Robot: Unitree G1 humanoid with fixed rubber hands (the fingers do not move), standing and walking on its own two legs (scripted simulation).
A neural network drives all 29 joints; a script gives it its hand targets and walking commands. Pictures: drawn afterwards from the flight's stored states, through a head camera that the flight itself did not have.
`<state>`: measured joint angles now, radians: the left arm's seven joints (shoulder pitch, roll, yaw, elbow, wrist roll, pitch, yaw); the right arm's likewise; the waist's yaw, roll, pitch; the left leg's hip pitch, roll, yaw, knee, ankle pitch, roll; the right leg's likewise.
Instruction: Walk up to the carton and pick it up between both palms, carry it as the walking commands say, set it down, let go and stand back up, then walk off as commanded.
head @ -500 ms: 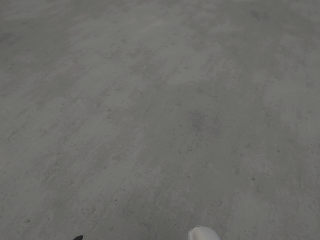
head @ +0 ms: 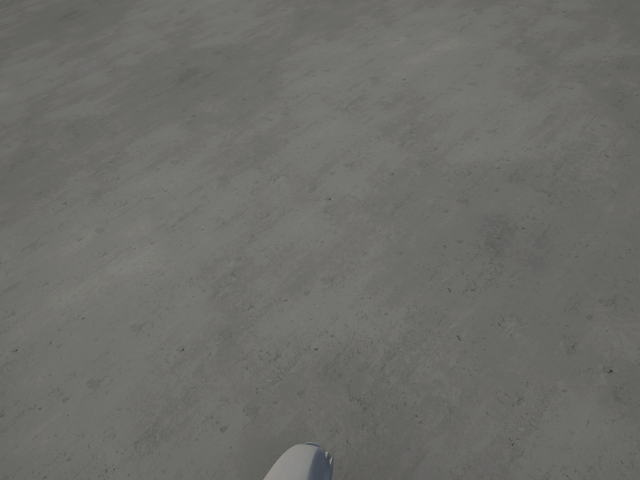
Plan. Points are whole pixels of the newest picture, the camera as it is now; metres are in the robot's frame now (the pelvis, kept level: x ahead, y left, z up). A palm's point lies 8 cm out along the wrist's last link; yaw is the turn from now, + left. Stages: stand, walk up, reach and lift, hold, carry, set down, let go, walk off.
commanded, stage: walk off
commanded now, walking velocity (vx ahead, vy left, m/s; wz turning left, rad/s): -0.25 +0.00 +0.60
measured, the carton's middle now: out of the picture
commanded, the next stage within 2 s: none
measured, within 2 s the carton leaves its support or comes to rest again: neither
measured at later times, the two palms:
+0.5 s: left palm out of the picture -0.16 +0.32 -0.13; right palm out of the picture +0.04 -0.20 -0.09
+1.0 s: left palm out of the picture -0.30 +0.21 -0.07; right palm out of the picture -0.06 -0.28 -0.14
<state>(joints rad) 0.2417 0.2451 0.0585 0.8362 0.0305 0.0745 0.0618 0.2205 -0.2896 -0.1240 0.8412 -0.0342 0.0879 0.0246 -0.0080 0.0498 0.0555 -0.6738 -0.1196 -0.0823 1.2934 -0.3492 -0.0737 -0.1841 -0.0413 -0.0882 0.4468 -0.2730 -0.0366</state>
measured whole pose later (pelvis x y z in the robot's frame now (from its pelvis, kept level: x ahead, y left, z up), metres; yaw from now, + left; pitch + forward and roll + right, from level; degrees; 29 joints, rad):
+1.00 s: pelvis -0.27 -0.08 +0.00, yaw +36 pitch +0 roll +3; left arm 0.15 0.23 0.04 0.70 0.02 0.06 0.05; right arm 0.25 -0.32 -0.11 0.83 -0.02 0.09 0.04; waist -0.03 0.05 0.07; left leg -0.54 -0.08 -0.09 1.32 -0.38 -0.12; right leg -0.23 -0.07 -0.11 0.47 -0.25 -0.04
